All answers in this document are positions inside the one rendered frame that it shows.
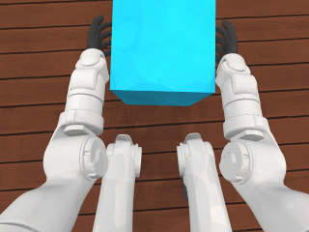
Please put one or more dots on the left robot forearm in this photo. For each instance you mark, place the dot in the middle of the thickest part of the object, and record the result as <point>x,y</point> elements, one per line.
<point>85,98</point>

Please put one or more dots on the robot right hand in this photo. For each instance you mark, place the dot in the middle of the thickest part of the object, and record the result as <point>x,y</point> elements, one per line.
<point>228,42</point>

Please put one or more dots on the robot right foot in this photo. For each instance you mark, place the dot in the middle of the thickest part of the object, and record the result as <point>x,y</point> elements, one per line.
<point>185,194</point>

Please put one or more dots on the robot left hand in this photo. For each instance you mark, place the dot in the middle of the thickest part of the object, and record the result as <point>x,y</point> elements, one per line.
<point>95,37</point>

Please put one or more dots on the robot left upper arm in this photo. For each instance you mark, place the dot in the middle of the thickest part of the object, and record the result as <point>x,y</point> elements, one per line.
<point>71,164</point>

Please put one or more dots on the carton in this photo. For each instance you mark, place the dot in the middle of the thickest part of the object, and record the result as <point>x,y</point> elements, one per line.
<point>163,51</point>

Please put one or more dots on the right robot shin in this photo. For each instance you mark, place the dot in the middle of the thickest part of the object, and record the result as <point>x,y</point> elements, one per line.
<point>208,147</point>

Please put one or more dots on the robot right upper arm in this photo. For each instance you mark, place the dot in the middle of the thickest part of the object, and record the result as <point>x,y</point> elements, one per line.
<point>257,171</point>

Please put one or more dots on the right robot forearm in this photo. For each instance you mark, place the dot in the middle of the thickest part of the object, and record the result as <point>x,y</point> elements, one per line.
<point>241,102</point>

